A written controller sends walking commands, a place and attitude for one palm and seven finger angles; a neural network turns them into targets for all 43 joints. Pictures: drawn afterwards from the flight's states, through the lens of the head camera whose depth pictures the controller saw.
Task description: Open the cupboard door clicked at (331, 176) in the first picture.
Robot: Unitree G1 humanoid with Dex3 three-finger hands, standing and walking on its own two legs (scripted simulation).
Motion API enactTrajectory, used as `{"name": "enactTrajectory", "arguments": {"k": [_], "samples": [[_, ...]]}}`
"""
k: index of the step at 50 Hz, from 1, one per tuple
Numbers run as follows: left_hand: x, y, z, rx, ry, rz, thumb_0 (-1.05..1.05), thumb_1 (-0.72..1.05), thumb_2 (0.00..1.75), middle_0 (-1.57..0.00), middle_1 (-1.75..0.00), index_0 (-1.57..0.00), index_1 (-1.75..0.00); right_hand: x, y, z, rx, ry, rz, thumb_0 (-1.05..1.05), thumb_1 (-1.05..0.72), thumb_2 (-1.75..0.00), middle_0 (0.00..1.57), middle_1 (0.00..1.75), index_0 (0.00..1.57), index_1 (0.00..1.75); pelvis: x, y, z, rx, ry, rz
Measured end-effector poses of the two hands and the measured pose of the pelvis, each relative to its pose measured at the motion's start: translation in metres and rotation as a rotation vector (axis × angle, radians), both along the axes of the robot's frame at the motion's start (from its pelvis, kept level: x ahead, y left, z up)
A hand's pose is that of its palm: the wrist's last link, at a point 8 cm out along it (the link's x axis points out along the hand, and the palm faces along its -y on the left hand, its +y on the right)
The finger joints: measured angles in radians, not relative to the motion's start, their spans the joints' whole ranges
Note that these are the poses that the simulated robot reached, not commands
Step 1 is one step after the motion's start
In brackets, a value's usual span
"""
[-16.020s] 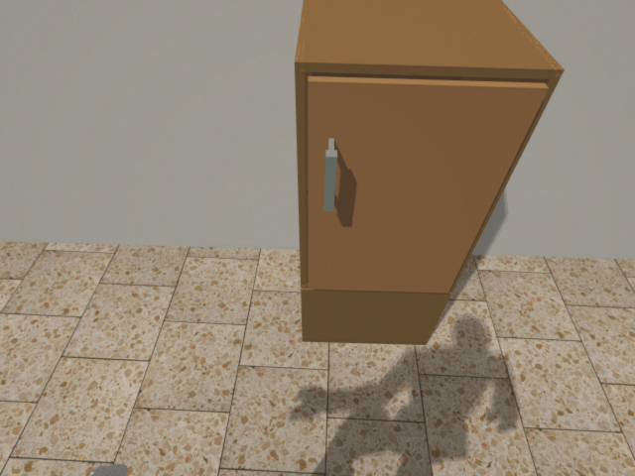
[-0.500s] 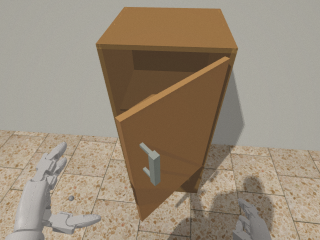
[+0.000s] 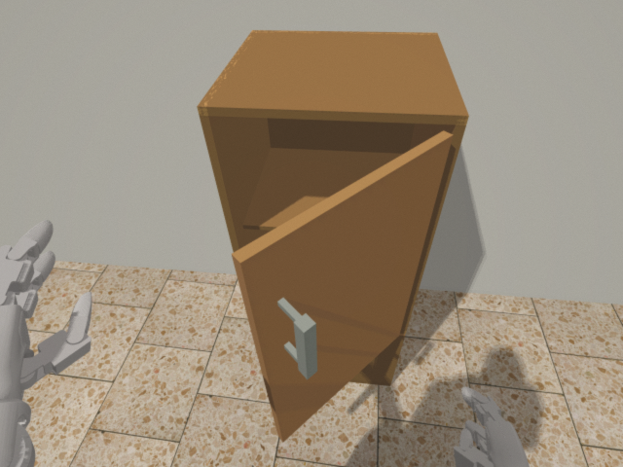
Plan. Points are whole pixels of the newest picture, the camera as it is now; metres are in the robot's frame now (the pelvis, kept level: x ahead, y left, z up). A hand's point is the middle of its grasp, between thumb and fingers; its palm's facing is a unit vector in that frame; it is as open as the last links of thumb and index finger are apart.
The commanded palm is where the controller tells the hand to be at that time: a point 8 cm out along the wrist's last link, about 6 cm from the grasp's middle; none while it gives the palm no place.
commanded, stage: draw the hand back to the body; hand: left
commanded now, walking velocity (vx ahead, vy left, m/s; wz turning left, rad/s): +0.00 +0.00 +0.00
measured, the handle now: (297, 338) +0.29 +0.07 +0.01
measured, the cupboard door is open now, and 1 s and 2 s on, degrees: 48 48 48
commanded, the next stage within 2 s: step back with the hand held close in 0.36 s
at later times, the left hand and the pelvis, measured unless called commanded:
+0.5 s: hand (90, 340) +0.18 +0.24 +0.15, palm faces +0.45 -0.81 -0.38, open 7.4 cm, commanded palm +0.13 +0.28 +0.17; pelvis -0.01 -0.02 +0.00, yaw +0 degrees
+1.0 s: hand (48, 373) +0.14 +0.27 +0.15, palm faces +0.36 -0.78 -0.51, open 7.4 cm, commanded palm +0.09 +0.31 +0.17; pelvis -0.06 +0.01 -0.01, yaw -2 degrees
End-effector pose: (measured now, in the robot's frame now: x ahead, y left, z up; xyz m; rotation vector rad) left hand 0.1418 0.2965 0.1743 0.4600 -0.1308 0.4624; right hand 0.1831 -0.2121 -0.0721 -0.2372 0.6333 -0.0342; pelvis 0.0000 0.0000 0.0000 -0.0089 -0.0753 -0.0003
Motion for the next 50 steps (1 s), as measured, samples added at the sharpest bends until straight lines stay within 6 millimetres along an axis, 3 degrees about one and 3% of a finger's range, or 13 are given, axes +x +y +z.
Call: {"name": "enactTrajectory", "arguments": {"k": [4, 10, 30, 41, 50], "samples": [[0.001, 0.002, 0.006, 0.007, -0.021, 0.016, 0.01, 0.75, 0.83, -0.20, -0.31, -0.20, -0.30, 0.000, -0.005, -0.001, 0.003, 0.014, -0.007, 0.02, -0.90, -0.90, 0.21, 0.30, 0.20, 0.30, 0.000, -0.003, 0.001, 0.002, -0.003, -0.001], [0.001, -0.007, -0.005, -0.028, 0.018, 0.002, 0.01, 0.85, 0.87, -0.20, -0.31, -0.21, -0.30, -0.005, -0.014, -0.003, -0.001, 0.034, -0.024, 0.02, -0.90, -0.90, 0.20, 0.30, 0.20, 0.30, -0.001, -0.008, 0.002, 0.002, -0.005, -0.004], [-0.003, -0.013, 0.003, 0.039, -0.005, -0.018, 0.02, 0.89, 0.89, -0.21, -0.31, -0.21, -0.30, -0.020, -0.030, -0.003, -0.001, 0.047, -0.063, 0.02, -0.90, -0.90, 0.21, 0.30, 0.20, 0.30, -0.013, -0.018, 0.002, -0.009, 0.024, -0.006], [-0.007, -0.009, -0.005, 0.089, 0.069, -0.112, 0.02, 0.89, 0.89, -0.21, -0.31, -0.21, -0.30, -0.054, -0.042, -0.002, -0.048, 0.098, -0.178, 0.02, -0.90, -0.90, 0.20, 0.30, 0.20, 0.30, -0.034, -0.003, -0.001, -0.004, 0.070, -0.030], [-0.036, 0.006, 0.002, 0.137, 0.000, -0.124, 0.02, 0.89, 0.89, -0.21, -0.31, -0.21, -0.30, -0.087, -0.028, 0.001, -0.065, 0.085, -0.176, 0.02, -0.90, -0.90, 0.20, 0.29, 0.20, 0.30, -0.063, 0.009, -0.006, -0.004, 0.065, -0.028]]}}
